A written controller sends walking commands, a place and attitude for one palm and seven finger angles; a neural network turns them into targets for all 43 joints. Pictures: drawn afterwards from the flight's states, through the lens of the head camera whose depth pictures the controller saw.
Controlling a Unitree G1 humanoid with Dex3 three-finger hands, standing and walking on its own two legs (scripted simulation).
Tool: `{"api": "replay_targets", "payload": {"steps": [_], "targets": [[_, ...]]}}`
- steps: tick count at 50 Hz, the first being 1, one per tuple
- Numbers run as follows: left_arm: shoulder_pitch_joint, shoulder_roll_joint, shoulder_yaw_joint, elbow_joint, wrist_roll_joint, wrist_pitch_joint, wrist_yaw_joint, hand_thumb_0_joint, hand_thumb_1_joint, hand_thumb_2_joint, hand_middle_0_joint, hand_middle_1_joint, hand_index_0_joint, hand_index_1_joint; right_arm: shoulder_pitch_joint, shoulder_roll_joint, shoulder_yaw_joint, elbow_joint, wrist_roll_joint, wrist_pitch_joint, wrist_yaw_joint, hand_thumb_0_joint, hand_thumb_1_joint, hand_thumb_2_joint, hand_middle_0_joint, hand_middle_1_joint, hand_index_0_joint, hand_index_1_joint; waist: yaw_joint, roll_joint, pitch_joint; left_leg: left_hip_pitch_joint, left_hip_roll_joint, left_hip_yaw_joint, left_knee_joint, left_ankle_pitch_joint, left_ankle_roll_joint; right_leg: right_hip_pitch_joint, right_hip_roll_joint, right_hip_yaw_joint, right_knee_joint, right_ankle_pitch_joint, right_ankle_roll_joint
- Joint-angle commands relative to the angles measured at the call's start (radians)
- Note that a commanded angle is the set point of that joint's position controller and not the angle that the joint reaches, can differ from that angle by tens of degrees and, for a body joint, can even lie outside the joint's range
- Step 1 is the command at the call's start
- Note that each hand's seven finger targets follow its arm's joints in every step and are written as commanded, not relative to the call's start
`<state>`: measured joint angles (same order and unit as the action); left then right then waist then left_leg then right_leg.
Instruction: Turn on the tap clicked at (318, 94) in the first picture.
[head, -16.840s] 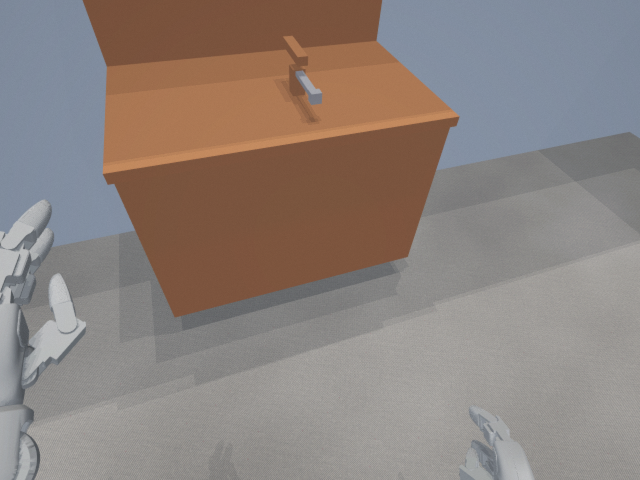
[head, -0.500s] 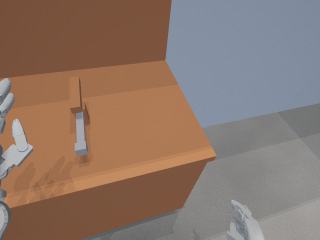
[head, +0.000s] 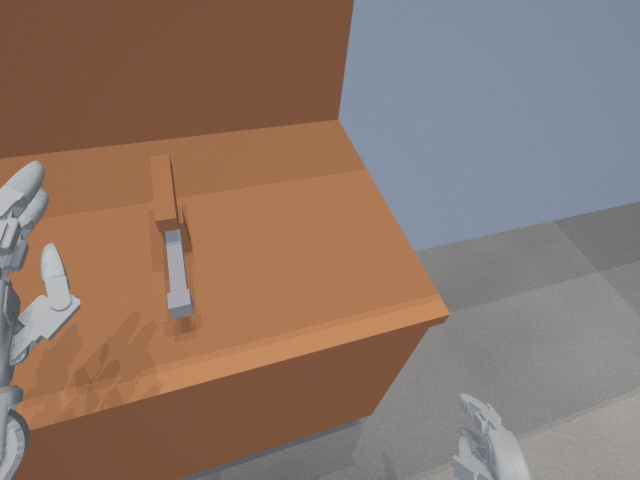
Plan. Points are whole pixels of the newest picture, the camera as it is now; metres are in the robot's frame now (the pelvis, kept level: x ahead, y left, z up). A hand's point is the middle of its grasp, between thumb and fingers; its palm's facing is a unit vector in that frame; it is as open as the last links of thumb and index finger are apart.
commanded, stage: look again from close up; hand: left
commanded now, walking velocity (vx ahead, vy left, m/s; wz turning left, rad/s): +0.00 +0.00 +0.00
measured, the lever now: (180, 303) +0.32 +0.22 +0.00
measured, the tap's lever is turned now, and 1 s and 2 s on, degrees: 0 0 0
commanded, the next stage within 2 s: shuffle to correct the standing spot in 0.26 s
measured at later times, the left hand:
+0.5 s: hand (98, 321) +0.21 +0.22 +0.16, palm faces +0.40 -0.85 -0.35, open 7.4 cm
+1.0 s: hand (178, 318) +0.22 +0.16 +0.16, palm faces +0.32 -0.86 -0.40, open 7.4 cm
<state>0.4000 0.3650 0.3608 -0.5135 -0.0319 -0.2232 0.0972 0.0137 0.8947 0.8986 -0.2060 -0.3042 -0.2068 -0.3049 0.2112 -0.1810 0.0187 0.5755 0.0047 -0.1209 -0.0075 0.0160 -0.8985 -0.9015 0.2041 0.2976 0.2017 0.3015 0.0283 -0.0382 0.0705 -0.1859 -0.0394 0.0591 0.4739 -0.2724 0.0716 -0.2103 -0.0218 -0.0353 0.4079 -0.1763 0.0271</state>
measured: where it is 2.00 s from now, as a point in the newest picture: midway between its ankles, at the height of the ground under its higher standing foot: outside the picture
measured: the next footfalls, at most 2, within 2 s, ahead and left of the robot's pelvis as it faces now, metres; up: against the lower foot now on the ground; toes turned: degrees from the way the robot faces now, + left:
none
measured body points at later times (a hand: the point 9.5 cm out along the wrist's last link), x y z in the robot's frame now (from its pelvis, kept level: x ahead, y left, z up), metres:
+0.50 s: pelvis -0.01 -0.03 +0.00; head +0.01 -0.01 +0.45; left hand +0.18 +0.27 +0.18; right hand +0.17 -0.25 -0.07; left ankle -0.01 +0.06 -0.74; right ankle +0.03 -0.14 -0.74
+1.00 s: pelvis +0.00 -0.08 +0.00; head +0.03 -0.07 +0.44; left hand +0.20 +0.20 +0.18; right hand +0.17 -0.32 -0.08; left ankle -0.01 +0.06 -0.74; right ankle +0.03 -0.14 -0.74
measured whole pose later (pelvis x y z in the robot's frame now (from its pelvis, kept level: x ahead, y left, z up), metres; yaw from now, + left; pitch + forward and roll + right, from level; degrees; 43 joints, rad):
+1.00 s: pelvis +0.00 -0.08 +0.00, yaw -1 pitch +0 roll -1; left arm 0.46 0.39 0.37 -0.53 -0.09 -0.16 0.08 0.01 0.89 0.90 -0.21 -0.30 -0.21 -0.31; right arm 0.20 -0.20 -0.02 0.55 0.01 -0.09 -0.03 0.02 -0.90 -0.90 0.20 0.30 0.20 0.30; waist 0.01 -0.01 0.07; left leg -0.25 0.07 0.02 0.53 -0.29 -0.03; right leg -0.27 0.08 -0.07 0.46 -0.20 -0.09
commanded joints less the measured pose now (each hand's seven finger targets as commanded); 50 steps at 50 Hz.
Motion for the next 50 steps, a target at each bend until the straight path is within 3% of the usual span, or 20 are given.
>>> {"api": "replay_targets", "payload": {"steps": [1, 3, 7, 8, 9, 13, 14, 18, 19, 23, 24, 26, 28, 29, 33, 36, 43, 50], "targets": [[-0.041, 0.146, 0.095, -0.166, -0.011, -0.055, 0.021, 0.0, 0.9, 0.9, -0.2, -0.3, -0.2, -0.3, -0.072, -0.146, -0.065, -0.16, 0.007, -0.047, -0.013, 0.0, -0.9, -0.9, 0.2, 0.3, 0.2, 0.3, -0.013, 0.112, -0.173, -0.048, 0.138, -0.116, -0.123, 0.308, -0.114, 0.152, -0.021, 0.026, 0.017, 0.194, -0.044], [-0.049, 0.164, 0.111, -0.19, -0.011, -0.057, 0.024, 0.0, 0.9, 0.9, -0.2, -0.3, -0.2, -0.3, -0.09, -0.141, -0.062, -0.16, 0.012, -0.045, -0.017, 0.0, -0.9, -0.9, 0.2, 0.3, 0.2, 0.3, -0.012, 0.115, -0.17, -0.041, 0.135, -0.114, -0.13, 0.304, -0.119, 0.146, -0.016, 0.021, 0.021, 0.187, -0.042], [-0.032, 0.155, 0.1, -0.187, -0.016, -0.059, 0.022, 0.0, 0.9, 0.9, -0.2, -0.3, -0.2, -0.3, -0.082, -0.143, -0.063, -0.167, 0.008, -0.047, -0.021, 0.0, -0.9, -0.9, 0.2, 0.3, 0.2, 0.3, -0.011, 0.086, -0.172, -0.078, 0.131, -0.117, -0.134, 0.183, -0.088, 0.172, -0.033, 0.043, 0.001, 0.173, -0.044], [-0.036, 0.171, 0.114, -0.203, -0.015, -0.06, 0.026, 0.0, 0.9, 0.9, -0.2, -0.3, -0.2, -0.3, -0.097, -0.139, -0.06, -0.162, 0.012, -0.048, -0.022, 0.0, -0.9, -0.9, 0.2, 0.3, 0.2, 0.3, -0.012, 0.101, -0.167, -0.077, 0.126, -0.115, -0.138, 0.17, -0.089, 0.168, -0.029, 0.041, -0.002, 0.167, -0.043], [-0.029, 0.142, 0.089, -0.178, -0.019, -0.061, 0.023, 0.0, 0.9, 0.9, -0.2, -0.3, -0.2, -0.3, -0.089, -0.144, -0.057, -0.159, 0.006, -0.047, -0.022, 0.0, -0.9, -0.9, 0.2, 0.3, 0.2, 0.3, -0.012, 0.096, -0.156, -0.09, 0.123, -0.115, -0.15, 0.138, -0.082, 0.159, -0.027, 0.041, -0.007, 0.141, -0.042], [-0.039, 0.166, 0.108, -0.185, -0.014, -0.058, 0.029, 0.0, 0.9, 0.9, -0.2, -0.3, -0.2, -0.3, -0.096, -0.139, -0.059, -0.153, 0.011, -0.054, -0.027, 0.0, -0.9, -0.9, 0.2, 0.3, 0.2, 0.3, -0.011, 0.097, -0.159, -0.082, 0.12, -0.112, -0.14, 0.097, -0.068, 0.153, -0.034, 0.063, -0.024, 0.136, -0.044], [-0.032, 0.138, 0.087, -0.152, -0.017, -0.057, 0.027, 0.0, 0.9, 0.9, -0.2, -0.3, -0.2, -0.3, -0.087, -0.143, -0.057, -0.151, 0.004, -0.052, -0.028, 0.0, -0.9, -0.9, 0.2, 0.3, 0.2, 0.3, -0.012, 0.087, -0.148, -0.088, 0.117, -0.111, -0.145, 0.083, -0.064, 0.144, -0.034, 0.063, -0.034, 0.118, -0.043], [-0.057, 0.147, 0.088, -0.132, -0.014, -0.047, 0.029, 0.0, 0.9, 0.9, -0.2, -0.3, -0.2, -0.3, -0.093, -0.14, -0.059, -0.145, 0.01, -0.054, -0.031, 0.0, -0.9, -0.9, 0.2, 0.3, 0.2, 0.3, -0.012, 0.071, -0.123, -0.077, 0.115, -0.106, -0.141, 0.032, -0.055, 0.103, -0.038, 0.092, -0.069, 0.065, -0.044], [-0.055, 0.124, 0.07, -0.104, -0.017, -0.045, 0.026, 0.0, 0.9, 0.9, -0.2, -0.3, -0.2, -0.3, -0.083, -0.142, -0.056, -0.143, 0.004, -0.052, -0.032, 0.0, -0.9, -0.9, 0.2, 0.3, 0.2, 0.3, -0.014, 0.054, -0.118, -0.081, 0.114, -0.111, -0.15, 0.026, -0.055, 0.099, -0.031, 0.087, -0.077, 0.045, -0.043], [-0.112, 0.156, 0.087, -0.136, -0.018, -0.038, 0.026, 0.0, 0.9, 0.9, -0.2, -0.3, -0.2, -0.3, -0.105, -0.137, -0.059, -0.149, 0.013, -0.05, -0.03, 0.0, -0.9, -0.9, 0.2, 0.3, 0.2, 0.3, -0.013, 0.078, -0.117, -0.067, 0.138, -0.12, -0.173, 0.036, -0.06, 0.091, -0.011, 0.075, -0.059, 0.05, -0.034], [-0.117, 0.133, 0.068, -0.13, -0.021, -0.037, 0.022, 0.0, 0.9, 0.9, -0.2, -0.3, -0.2, -0.3, -0.096, -0.139, -0.059, -0.151, 0.008, -0.047, -0.029, 0.0, -0.9, -0.9, 0.2, 0.3, 0.2, 0.3, -0.015, 0.081, -0.118, -0.074, 0.141, -0.12, -0.178, 0.041, -0.059, 0.098, -0.005, 0.066, -0.053, 0.053, -0.033], [-0.131, 0.144, 0.073, -0.166, -0.022, -0.037, 0.022, 0.0, 0.9, 0.9, -0.2, -0.3, -0.2, -0.3, -0.094, -0.141, -0.065, -0.161, 0.012, -0.047, -0.024, 0.0, -0.9, -0.9, 0.2, 0.3, 0.2, 0.3, -0.012, 0.118, -0.135, -0.068, 0.153, -0.124, -0.176, 0.064, -0.06, 0.11, -0.003, 0.064, -0.03, 0.071, -0.033], [-0.109, 0.171, 0.1, -0.19, -0.026, -0.034, 0.023, 0.0, 0.9, 0.9, -0.2, -0.3, -0.2, -0.3, -0.11, -0.131, -0.065, -0.165, 0.016, -0.047, -0.021, 0.0, -0.9, -0.9, 0.2, 0.3, 0.2, 0.3, -0.01, 0.125, -0.153, -0.056, 0.162, -0.117, -0.16, 0.104, -0.058, 0.115, -0.004, 0.055, -0.019, 0.098, -0.031], [-0.101, 0.145, 0.08, -0.191, -0.03, -0.034, 0.019, 0.0, 0.9, 0.9, -0.2, -0.3, -0.2, -0.3, -0.098, -0.134, -0.064, -0.167, 0.01, -0.044, -0.018, 0.0, -0.9, -0.9, 0.2, 0.3, 0.2, 0.3, -0.012, 0.13, -0.156, -0.067, 0.162, -0.122, -0.16, 0.122, -0.06, 0.124, -0.001, 0.05, -0.013, 0.105, -0.031], [-0.034, 0.177, 0.12, -0.204, -0.038, -0.027, 0.016, 0.0, 0.9, 0.9, -0.2, -0.3, -0.2, -0.3, -0.1, -0.131, -0.073, -0.178, 0.014, -0.04, -0.011, 0.0, -0.9, -0.9, 0.2, 0.3, 0.2, 0.3, -0.01, 0.139, -0.171, -0.052, 0.18, -0.115, -0.123, 0.177, -0.061, 0.111, -0.009, 0.052, -0.003, 0.136, -0.035], [0.001, 0.168, 0.125, -0.181, -0.046, -0.021, 0.009, 0.0, 0.9, 0.9, -0.2, -0.3, -0.2, -0.3, -0.08, -0.14, -0.082, -0.18, 0.009, -0.032, -0.012, 0.0, -0.9, -0.9, 0.2, 0.3, 0.2, 0.3, -0.013, 0.093, -0.186, -0.054, 0.185, -0.11, -0.085, 0.188, -0.057, 0.109, -0.018, 0.066, -0.005, 0.164, -0.041], [0.003, 0.187, 0.132, -0.225, -0.058, -0.008, 0.0, 0.0, 0.9, 0.9, -0.2, -0.3, -0.2, -0.3, -0.086, -0.14, -0.088, -0.18, 0.014, -0.027, -0.023, 0.0, -0.9, -0.9, 0.2, 0.3, 0.2, 0.3, -0.021, 0.083, -0.202, -0.009, 0.179, -0.09, -0.014, 0.202, -0.055, 0.053, -0.039, 0.097, -0.008, 0.22, -0.06], [0.007, 0.194, 0.132, -0.238, -0.067, 0.002, 0.01, 0.0, 0.9, 0.9, -0.2, -0.3, -0.2, -0.3, -0.073, -0.143, -0.091, -0.176, 0.012, -0.022, -0.031, 0.0, -0.9, -0.9, 0.2, 0.3, 0.2, 0.3, -0.026, 0.047, -0.189, -0.027, 0.136, -0.069, 0.047, 0.057, -0.052, -0.002, -0.083, 0.151, -0.055, 0.091, -0.076]]}}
